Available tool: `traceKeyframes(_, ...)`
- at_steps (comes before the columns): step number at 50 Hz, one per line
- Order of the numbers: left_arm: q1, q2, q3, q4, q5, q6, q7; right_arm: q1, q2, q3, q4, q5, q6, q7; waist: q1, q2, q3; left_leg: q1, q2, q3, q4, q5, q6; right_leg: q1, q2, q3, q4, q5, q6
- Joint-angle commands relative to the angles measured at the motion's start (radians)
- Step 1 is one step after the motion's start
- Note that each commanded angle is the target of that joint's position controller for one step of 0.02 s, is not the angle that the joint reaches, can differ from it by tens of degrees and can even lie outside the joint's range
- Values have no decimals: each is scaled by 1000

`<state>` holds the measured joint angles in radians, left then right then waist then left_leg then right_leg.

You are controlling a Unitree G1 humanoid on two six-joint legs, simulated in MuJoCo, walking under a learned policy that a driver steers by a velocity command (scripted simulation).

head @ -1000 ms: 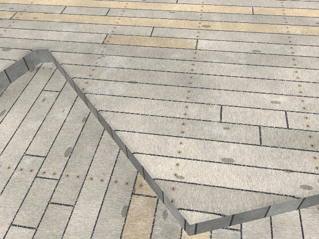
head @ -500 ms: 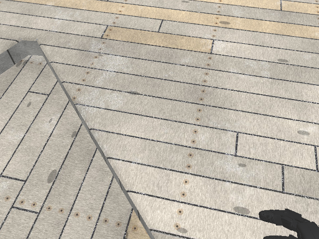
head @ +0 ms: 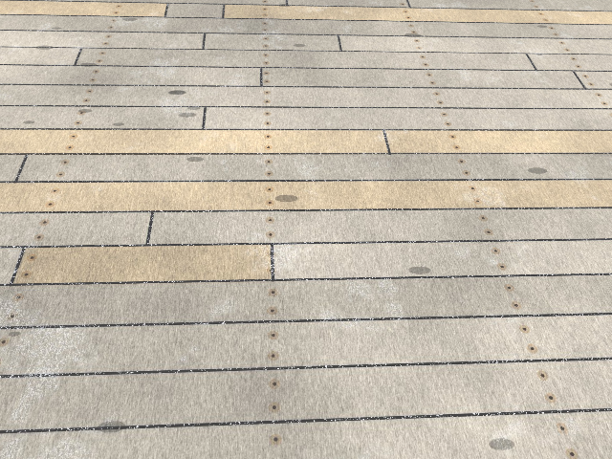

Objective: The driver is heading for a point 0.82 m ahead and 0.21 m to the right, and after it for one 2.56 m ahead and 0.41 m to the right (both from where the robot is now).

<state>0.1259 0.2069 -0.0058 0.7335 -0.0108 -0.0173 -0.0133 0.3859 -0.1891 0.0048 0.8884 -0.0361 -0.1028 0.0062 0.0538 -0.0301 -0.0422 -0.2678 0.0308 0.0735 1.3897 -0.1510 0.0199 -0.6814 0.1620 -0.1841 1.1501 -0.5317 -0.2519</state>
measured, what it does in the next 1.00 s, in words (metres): climbs, turning right: left foot, then right foot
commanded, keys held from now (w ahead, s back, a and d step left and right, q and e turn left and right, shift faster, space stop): w+e+shift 0.68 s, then q+shift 0.32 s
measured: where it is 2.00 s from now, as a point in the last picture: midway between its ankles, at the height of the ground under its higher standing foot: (450, 251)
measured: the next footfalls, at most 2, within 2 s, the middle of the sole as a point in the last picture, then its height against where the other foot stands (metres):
left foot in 0.32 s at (258, 447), level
right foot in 0.74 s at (420, 329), level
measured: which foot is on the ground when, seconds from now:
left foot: up 0.00-0.30, down 0.32-0.70, up 0.72-1.00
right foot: down 0.00-0.32, up 0.34-0.72, down 0.74-1.00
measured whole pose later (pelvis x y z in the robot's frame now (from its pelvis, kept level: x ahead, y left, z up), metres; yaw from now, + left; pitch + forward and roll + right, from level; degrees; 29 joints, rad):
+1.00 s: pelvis +0.85 -0.19 +0.10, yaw -39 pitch +0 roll -1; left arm 0.30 0.23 0.03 0.81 0.02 -0.08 0.00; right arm 0.24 -0.22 -0.02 0.73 -0.01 -0.02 0.00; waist 0.00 0.01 0.11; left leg -0.68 0.09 -0.01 0.96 -0.14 0.00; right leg -0.14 0.06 -0.24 0.42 -0.23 -0.16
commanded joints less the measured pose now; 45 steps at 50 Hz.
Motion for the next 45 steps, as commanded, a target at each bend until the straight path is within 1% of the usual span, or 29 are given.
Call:
traceKeyframes(1,195,136,70,44,43,-10,29,-157,-76,-12,-292,-19,-69,28,-31,112,63,-764,-42,-198,508,-86,18,510,-331,1162,-860,-92,-175)
traceKeyframes(2,206,96,61,73,63,-27,29,-238,-37,2,-325,-28,-54,15,-55,180,143,-798,-33,-185,556,-165,10,377,-284,1025,-807,42,-140)
traceKeyframes(4,202,125,64,107,49,-68,24,-231,15,34,-367,-48,13,-3,-129,158,167,-786,7,-157,484,-267,10,221,-175,721,-791,150,-61)
traceKeyframes(5,131,155,66,84,32,-75,16,-245,-29,35,-387,-52,39,-3,-162,172,185,-660,42,-135,196,-301,-2,87,-117,602,-866,86,-47)
traceKeyframes(7,147,166,69,64,20,-95,20,-353,-124,15,-433,-30,41,-3,-111,145,216,-460,65,-56,-160,-197,-42,1,-70,550,-937,339,-69)
traceKeyframes(10,200,235,102,48,8,-97,28,-373,-72,30,-450,14,30,11,-49,46,59,-126,20,-39,-598,136,-49,193,-67,497,-963,708,-30)
traceKeyframes(12,233,288,125,45,6,-92,19,-338,-116,11,-418,31,33,3,-41,12,-36,-35,-57,-24,-767,148,-34,435,-82,499,-848,1006,8)
traceKeyframes(13,232,311,134,39,9,-94,19,-262,-166,-10,-399,33,28,-6,-80,-25,-99,51,-78,-48,-820,131,-28,528,-98,532,-719,1141,41)
traceKeyframes(15,102,324,142,-5,30,-101,3,75,-272,-68,-313,46,21,-41,-296,-29,-258,397,-32,-68,-883,96,-23,492,-89,516,-265,1142,109)
traceKeyframes(16,69,179,110,-41,45,-107,1,222,-299,-86,-256,17,17,-58,-310,88,-278,640,118,-178,-816,-50,-16,238,-39,470,2,435,114)
traceKeyframes(17,169,51,63,-109,6,-103,12,185,-348,-90,-277,-50,14,-53,-186,355,-340,792,395,-644,-871,15,34,-31,-2,371,287,16,140)
traceKeyframes(18,228,117,59,-110,-6,-88,22,28,-298,-96,-314,-55,15,-38,-128,302,-348,692,431,-859,-1026,-259,132,-144,-72,321,344,129,131)
traceKeyframes(19,152,160,66,-89,20,-66,20,-62,-194,-77,-329,-41,12,-29,-125,135,-199,509,380,-743,-1083,-430,148,-140,-140,295,329,237,133)
traceKeyframes(20,90,170,70,-101,35,-51,3,-76,-150,-64,-304,-33,7,-22,-120,39,-81,368,341,-623,-1109,-397,135,-135,-167,280,309,268,139)
traceKeyframes(22,19,133,61,-145,48,-25,-34,13,-129,-54,-215,-23,-10,-19,-104,28,43,243,275,-382,-1123,-140,88,-157,-224,279,276,277,143)
traceKeyframes(24,-3,93,43,-189,48,3,-50,45,-134,-55,-157,4,-25,-9,-66,106,74,212,261,-252,-1160,31,47,-200,-252,267,264,285,148)
traceKeyframes(27,-94,110,33,-235,47,15,-55,5,-149,-54,-131,6,-37,0,-34,108,119,129,195,-11,-1229,291,-1,-148,-238,205,129,407,155)
traceKeyframes(30,-200,105,20,-250,43,12,-72,71,-158,-51,-80,9,-36,-10,-62,64,194,156,110,157,-1255,547,-57,-72,-184,52,-156,508,131)
traceKeyframes(33,-175,113,18,-230,45,4,-81,113,-250,-69,-75,12,-31,-36,-25,123,133,239,153,200,-1098,1190,-85,146,-91,-61,-329,505,76)
traceKeyframes(35,51,173,47,-154,63,-6,-66,82,-292,-81,-87,21,-6,-56,102,139,18,186,192,163,-799,1273,-67,468,-27,-8,-414,485,46)
traceKeyframes(36,292,207,72,-74,70,-15,-50,27,-302,-81,-103,23,2,-59,206,135,-53,61,201,139,-514,1185,-51,742,-58,113,-520,566,4)
traceKeyframes(37,338,228,92,-24,58,-23,-21,-8,-262,-82,-113,32,10,-43,196,10,-49,-110,31,164,-109,254,-32,904,-157,247,-673,720,-32)
traceKeyframes(38,259,311,101,-57,73,-28,-5,104,-133,-50,-179,26,10,-45,21,-140,-170,-340,-22,82,238,-486,-19,1109,-420,498,-417,1531,-50)
traceKeyframes(39,305,301,114,-96,47,-26,7,127,-177,-45,-210,78,17,-46,75,-54,-462,-433,-25,-145,354,-410,-13,1255,-588,706,-501,1536,-205)
traceKeyframes(40,259,258,105,-100,36,-24,20,73,-202,-42,-205,72,20,-51,59,56,-372,-455,1,-144,301,-299,-18,1086,-555,690,-621,1267,-183)
traceKeyframes(41,189,196,83,-84,36,-32,26,54,-189,-42,-195,54,26,-44,-9,123,-152,-445,24,-138,182,-273,-21,848,-526,581,-704,1168,-140)
traceKeyframes(42,156,162,69,-68,38,-45,28,54,-165,-38,-175,26,40,-38,-59,167,-45,-385,40,-146,82,-271,-27,665,-494,510,-758,1120,-100)
traceKeyframes(43,116,146,62,-62,29,-57,30,100,-142,-37,-137,18,67,-29,-106,175,10,-259,53,-139,-13,-257,-33,497,-458,393,-836,1116,-54)
traceKeyframes(45,124,129,55,-33,24,-79,16,153,-120,-44,-123,3,100,-19,-139,63,51,-201,54,-116,-119,-232,-48,375,-451,264,-854,1246,-48)
Keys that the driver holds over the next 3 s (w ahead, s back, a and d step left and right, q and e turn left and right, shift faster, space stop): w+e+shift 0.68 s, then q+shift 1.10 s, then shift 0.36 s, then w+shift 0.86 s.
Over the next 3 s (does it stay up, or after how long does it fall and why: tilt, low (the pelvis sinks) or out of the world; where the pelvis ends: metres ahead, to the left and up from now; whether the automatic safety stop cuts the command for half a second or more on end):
stays up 1.56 -0.28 0.11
